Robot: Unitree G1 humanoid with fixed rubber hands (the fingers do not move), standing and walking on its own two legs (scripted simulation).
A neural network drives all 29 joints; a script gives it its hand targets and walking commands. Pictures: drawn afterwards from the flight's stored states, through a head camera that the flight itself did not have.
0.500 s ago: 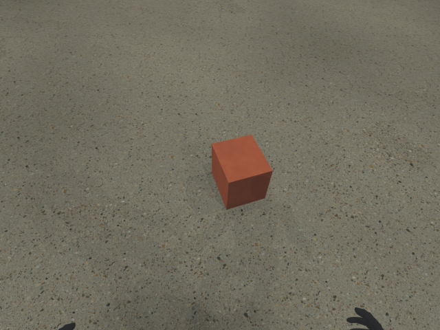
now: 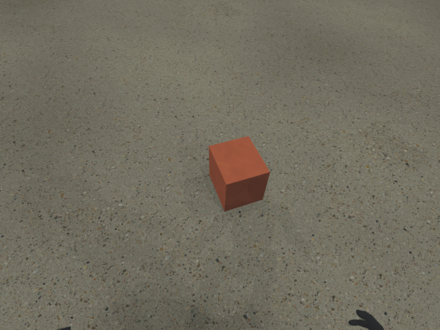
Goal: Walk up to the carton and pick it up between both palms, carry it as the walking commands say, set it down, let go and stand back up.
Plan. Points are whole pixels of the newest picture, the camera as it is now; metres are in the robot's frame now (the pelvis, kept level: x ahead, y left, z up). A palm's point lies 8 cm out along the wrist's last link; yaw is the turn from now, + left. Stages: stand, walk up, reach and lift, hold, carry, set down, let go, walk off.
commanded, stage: walk up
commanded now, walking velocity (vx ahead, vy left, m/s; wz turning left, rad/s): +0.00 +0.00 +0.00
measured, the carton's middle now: (236, 173) +0.91 -0.11 -0.66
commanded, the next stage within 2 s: none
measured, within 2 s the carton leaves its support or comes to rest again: neither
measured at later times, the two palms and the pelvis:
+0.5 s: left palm out of the picture +0.12 +0.30 -0.10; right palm out of the picture +0.08 -0.37 -0.12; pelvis +0.05 -0.03 -0.02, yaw -5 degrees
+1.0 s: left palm (88, 249) +0.29 +0.29 -0.10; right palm (401, 296) +0.19 -0.37 -0.12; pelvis +0.18 -0.04 -0.03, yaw -11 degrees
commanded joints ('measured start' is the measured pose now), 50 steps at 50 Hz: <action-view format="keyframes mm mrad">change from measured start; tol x32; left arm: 1 -28 162 17 -48 -6 -8 6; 50 516 350 161 -306 29 -80 -28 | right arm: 1 -46 -226 -43 -45 -3 -17 -9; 36 400 -396 -183 -287 -32 -78 25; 50 75 -151 -86 -465 -5 -51 45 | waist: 1 -10 7 -99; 17 44 123 23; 20 156 -424 -38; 23 74 -18 72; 46 32 226 11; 50 146 -297 13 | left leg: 1 38 119 -81 -43 130 37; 7 9 116 -93 -56 172 32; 11 72 201 -228 -69 -571 174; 16 5 332 -257 -114 -257 253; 20 -667 -31 33 727 -437 52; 32 -45 10 62 269 53 41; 35 235 166 -237 32 -389 131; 37 87 457 -669 -152 -609 250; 47 -398 244 -138 1 -492 190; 50 -746 6 82 679 -450 60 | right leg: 1 -12 -104 64 -73 134 -27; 13 -499 -48 48 383 -278 -50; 18 68 6 -2 117 -123 -50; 21 192 -365 673 -143 -247 -263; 25 100 -240 259 2 395 -266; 32 -247 -181 170 5 -38 -198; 38 -521 3 137 856 -263 -60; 48 36 41 -72 257 -123 -56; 50 93 -265 524 -124 -638 -196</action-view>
